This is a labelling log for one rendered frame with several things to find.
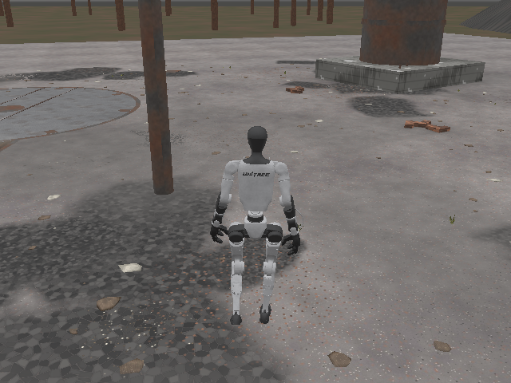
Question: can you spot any robot right upper arm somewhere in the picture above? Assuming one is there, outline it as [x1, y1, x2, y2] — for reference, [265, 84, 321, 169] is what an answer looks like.
[273, 161, 291, 207]

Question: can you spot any robot right foot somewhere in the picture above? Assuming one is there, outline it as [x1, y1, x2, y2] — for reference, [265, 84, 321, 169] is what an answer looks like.
[259, 304, 271, 324]

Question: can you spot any left robot hand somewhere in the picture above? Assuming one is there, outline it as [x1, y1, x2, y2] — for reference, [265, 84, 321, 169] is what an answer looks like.
[210, 225, 228, 243]

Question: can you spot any robot left upper arm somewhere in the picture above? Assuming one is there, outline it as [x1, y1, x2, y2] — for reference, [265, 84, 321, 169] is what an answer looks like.
[219, 160, 240, 204]

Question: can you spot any robot left foot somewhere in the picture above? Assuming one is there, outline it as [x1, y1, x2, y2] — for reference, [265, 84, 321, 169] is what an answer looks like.
[230, 312, 242, 325]

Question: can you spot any right robot hand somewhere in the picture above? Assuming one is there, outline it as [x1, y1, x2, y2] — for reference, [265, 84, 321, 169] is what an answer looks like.
[282, 233, 300, 255]

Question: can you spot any robot foot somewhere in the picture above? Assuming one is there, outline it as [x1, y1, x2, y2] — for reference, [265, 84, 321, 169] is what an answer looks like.
[259, 304, 271, 324]
[230, 312, 242, 325]

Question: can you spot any right robot forearm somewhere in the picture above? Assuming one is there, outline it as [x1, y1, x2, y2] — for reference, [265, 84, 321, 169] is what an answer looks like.
[283, 195, 299, 235]

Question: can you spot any left robot forearm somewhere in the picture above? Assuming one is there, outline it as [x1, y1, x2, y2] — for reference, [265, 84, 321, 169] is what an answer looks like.
[212, 192, 227, 227]

